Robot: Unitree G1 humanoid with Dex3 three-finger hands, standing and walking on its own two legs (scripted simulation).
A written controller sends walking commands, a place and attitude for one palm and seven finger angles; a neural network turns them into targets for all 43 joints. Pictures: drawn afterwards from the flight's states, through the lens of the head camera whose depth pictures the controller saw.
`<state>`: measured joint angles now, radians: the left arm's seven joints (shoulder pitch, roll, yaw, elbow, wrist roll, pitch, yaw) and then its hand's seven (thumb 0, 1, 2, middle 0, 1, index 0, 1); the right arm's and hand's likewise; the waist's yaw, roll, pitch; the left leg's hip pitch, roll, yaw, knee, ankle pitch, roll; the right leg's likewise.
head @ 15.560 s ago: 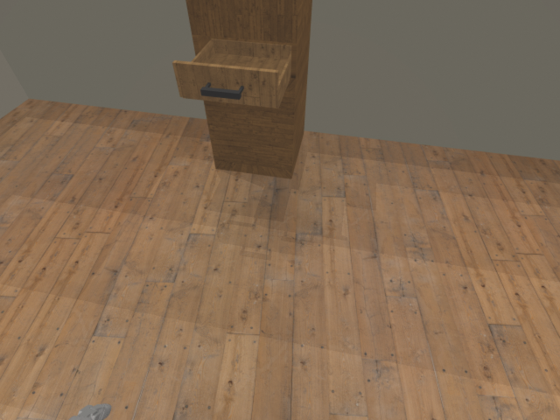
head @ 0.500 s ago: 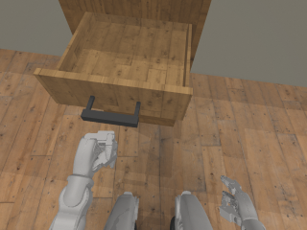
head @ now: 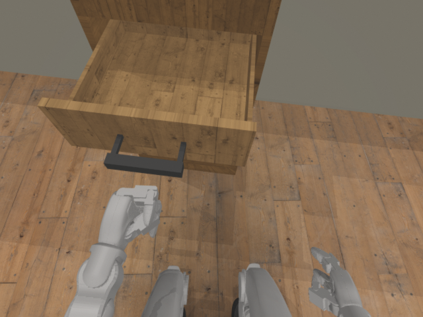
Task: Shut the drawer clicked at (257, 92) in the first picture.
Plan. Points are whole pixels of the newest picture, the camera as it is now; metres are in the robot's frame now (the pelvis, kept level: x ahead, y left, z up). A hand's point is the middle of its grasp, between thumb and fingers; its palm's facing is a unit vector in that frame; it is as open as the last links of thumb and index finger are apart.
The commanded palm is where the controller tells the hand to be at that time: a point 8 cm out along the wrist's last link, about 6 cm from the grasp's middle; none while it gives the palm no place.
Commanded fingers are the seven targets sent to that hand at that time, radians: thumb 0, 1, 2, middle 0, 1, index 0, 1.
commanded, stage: push the drawer shut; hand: left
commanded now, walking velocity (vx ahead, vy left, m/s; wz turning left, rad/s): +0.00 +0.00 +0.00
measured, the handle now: (147, 154) +0.41 +0.13 +0.02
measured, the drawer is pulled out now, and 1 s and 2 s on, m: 0.26 0.18 0.07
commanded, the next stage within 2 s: none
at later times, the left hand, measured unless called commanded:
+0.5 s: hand (154, 197) +0.33 +0.11 +0.02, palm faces -0.16 -0.99 -0.04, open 3.0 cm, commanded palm +0.34 +0.16 +0.02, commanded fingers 0.00 0.90 0.90 -1.40 -1.60 -1.40 -1.60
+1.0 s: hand (164, 160) +0.40 +0.10 +0.01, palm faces -0.14 -0.99 -0.06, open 2.8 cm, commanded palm +0.41 +0.14 +0.02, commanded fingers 0.00 0.90 0.90 -1.40 -1.60 -1.40 -1.60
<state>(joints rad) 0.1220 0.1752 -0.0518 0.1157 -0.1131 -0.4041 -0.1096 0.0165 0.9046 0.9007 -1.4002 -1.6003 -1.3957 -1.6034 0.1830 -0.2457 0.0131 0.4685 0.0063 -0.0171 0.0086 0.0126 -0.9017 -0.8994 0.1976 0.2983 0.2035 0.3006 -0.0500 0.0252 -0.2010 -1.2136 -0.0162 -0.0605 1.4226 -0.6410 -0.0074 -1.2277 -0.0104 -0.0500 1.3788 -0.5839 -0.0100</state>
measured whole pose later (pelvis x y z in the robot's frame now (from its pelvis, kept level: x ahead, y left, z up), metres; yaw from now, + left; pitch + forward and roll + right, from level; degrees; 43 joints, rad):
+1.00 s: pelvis -0.03 +0.01 -0.01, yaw +0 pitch +26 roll -3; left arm -0.56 0.22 0.05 0.73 -0.08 -0.42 -0.03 -0.05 0.81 0.99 -1.40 -1.60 -1.40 -1.60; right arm 0.22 -0.25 0.04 0.60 0.00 0.00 -0.01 0.01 -0.90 -0.90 0.20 0.30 0.20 0.30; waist -0.12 0.03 -0.17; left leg -1.31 -0.04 -0.06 1.44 -0.57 0.01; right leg -1.31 -0.03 -0.05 1.37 -0.51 0.01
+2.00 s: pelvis -0.03 +0.01 -0.02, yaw -1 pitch +31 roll -4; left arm -1.02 0.36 0.24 1.18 0.00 -0.49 -0.05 -0.01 0.81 0.98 -1.40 -1.60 -1.40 -1.60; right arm 0.29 -0.25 0.05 0.64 -0.06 0.06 0.04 0.00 -0.90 -0.90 0.20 0.30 0.20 0.30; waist -0.22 0.05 -0.15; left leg -1.44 -0.01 -0.07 1.48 -0.59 0.00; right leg -1.43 0.00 -0.06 1.40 -0.51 0.00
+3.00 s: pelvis -0.05 +0.02 -0.05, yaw -4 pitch +37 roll -8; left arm -1.42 0.62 0.26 1.37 0.14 -0.30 -0.03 0.01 0.62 0.97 -1.40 -1.60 -1.40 -1.60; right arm 0.37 -0.23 0.12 0.64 -0.10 0.02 0.06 0.00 -0.90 -0.90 0.20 0.30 0.21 0.30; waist -0.37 0.05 -0.13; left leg -1.65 -0.01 -0.11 1.57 -0.56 0.01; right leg -1.61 0.01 -0.10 1.43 -0.47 0.01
